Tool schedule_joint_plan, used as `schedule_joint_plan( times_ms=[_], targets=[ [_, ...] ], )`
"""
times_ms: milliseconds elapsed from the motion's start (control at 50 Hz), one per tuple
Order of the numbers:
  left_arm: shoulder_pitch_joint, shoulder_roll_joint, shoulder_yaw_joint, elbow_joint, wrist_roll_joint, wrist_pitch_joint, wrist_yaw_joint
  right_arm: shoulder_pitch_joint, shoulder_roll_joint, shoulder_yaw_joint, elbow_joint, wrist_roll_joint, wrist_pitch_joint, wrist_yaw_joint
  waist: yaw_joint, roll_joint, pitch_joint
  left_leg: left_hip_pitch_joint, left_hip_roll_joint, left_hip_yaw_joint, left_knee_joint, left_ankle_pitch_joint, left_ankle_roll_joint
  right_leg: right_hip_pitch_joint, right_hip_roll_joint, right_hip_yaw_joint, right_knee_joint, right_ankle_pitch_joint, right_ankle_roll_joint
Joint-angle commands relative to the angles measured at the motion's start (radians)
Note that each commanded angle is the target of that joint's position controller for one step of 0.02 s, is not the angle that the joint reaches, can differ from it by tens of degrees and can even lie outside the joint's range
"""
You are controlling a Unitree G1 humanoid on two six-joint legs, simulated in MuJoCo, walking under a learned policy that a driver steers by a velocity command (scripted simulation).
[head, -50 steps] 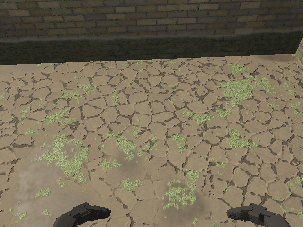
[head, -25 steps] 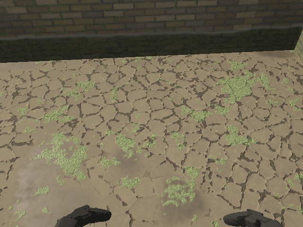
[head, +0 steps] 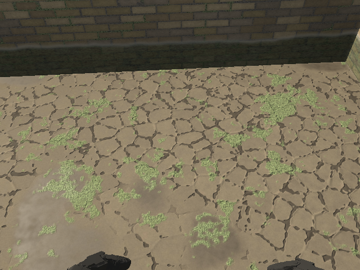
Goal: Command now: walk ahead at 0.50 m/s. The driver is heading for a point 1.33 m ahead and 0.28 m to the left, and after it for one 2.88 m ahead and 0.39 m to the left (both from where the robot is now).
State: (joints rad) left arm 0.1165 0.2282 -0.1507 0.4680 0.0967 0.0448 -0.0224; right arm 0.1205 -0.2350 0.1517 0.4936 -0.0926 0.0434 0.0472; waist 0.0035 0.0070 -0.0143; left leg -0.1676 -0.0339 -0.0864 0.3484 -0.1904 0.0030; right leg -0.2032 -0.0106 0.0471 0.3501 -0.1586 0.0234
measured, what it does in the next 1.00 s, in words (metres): stands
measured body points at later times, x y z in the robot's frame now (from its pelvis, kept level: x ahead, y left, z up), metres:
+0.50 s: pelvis +0.00 +0.00 +0.00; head +0.01 +0.00 +0.45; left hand +0.21 +0.19 -0.06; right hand +0.20 -0.19 -0.07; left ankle +0.00 +0.12 -0.75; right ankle +0.02 -0.13 -0.75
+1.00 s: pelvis +0.01 +0.00 +0.00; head +0.01 +0.00 +0.45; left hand +0.21 +0.19 -0.06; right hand +0.20 -0.19 -0.07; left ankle +0.00 +0.12 -0.75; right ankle +0.02 -0.14 -0.75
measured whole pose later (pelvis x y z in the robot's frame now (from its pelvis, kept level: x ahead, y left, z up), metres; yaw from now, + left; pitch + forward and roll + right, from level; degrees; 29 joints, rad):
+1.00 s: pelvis +0.01 +0.00 +0.00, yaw +0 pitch +1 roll +0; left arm 0.14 0.22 -0.15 0.48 0.10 0.05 -0.01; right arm 0.15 -0.23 0.15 0.52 -0.09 0.04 0.04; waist 0.00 0.00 -0.02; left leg -0.14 -0.04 -0.10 0.30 -0.18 0.01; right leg -0.17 -0.01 0.07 0.30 -0.14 0.03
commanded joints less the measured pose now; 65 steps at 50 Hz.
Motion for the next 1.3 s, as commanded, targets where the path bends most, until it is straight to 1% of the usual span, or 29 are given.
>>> schedule_joint_plan(
  times_ms=[20,1020,1040,1120,1240,1260,1300],
  targets=[
    [-0.083,0.080,0.030,-0.098,0.000,-0.017,0.004,-0.078,-0.075,-0.027,-0.095,0.000,-0.017,-0.004,0.000,-0.007,-0.094,0.016,0.080,-0.099,-0.055,0.119,0.038,0.047,-0.060,0.083,-0.046,0.097,-0.026],
    [-0.050,0.074,0.029,-0.079,0.002,-0.009,0.015,-0.039,-0.069,-0.025,-0.069,-0.002,-0.016,-0.012,-0.001,-0.007,-0.085,0.047,0.076,-0.100,-0.085,0.159,0.040,0.069,-0.052,0.089,-0.077,0.129,-0.024],
    [-0.039,0.087,0.033,-0.072,0.000,-0.006,0.022,-0.023,-0.063,-0.024,-0.060,-0.003,-0.009,-0.020,-0.008,-0.041,-0.074,0.032,0.070,-0.090,-0.089,0.171,0.038,0.081,-0.043,0.082,-0.076,0.151,-0.028],
    [-0.029,0.077,0.032,-0.073,-0.001,0.000,0.028,-0.024,-0.067,-0.024,-0.053,-0.005,-0.008,-0.022,-0.003,-0.007,-0.081,0.026,0.067,-0.083,-0.095,0.172,0.034,0.104,-0.044,0.084,-0.073,0.153,-0.029],
    [-0.023,0.077,0.033,-0.073,0.000,0.001,0.028,-0.023,-0.063,-0.023,-0.048,-0.004,-0.008,-0.023,-0.003,-0.003,-0.078,0.030,0.066,-0.083,-0.098,0.167,0.036,0.099,-0.040,0.081,-0.078,0.144,-0.026],
    [-0.032,0.064,0.029,-0.079,0.002,-0.002,0.022,-0.037,-0.069,-0.024,-0.055,-0.005,-0.014,-0.016,0.003,0.032,-0.088,0.046,0.071,-0.093,-0.094,0.153,0.038,0.086,-0.048,0.088,-0.081,0.123,-0.021],
    [-0.035,0.073,0.031,-0.078,0.003,-0.005,0.018,-0.038,-0.063,-0.023,-0.058,-0.003,-0.016,-0.015,0.000,0.011,-0.082,0.050,0.073,-0.098,-0.093,0.149,0.042,0.071,-0.046,0.086,-0.087,0.114,-0.018]
  ],
)
Velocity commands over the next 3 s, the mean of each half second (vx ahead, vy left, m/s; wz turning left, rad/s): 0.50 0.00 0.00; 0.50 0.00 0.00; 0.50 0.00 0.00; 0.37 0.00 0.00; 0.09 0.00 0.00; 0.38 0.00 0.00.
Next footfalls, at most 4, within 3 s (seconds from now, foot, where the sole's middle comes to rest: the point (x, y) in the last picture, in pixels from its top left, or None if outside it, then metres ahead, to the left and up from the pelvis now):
none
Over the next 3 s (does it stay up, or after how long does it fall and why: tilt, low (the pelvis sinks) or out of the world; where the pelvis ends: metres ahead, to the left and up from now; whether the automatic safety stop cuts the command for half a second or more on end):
stays up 0.03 0.00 0.00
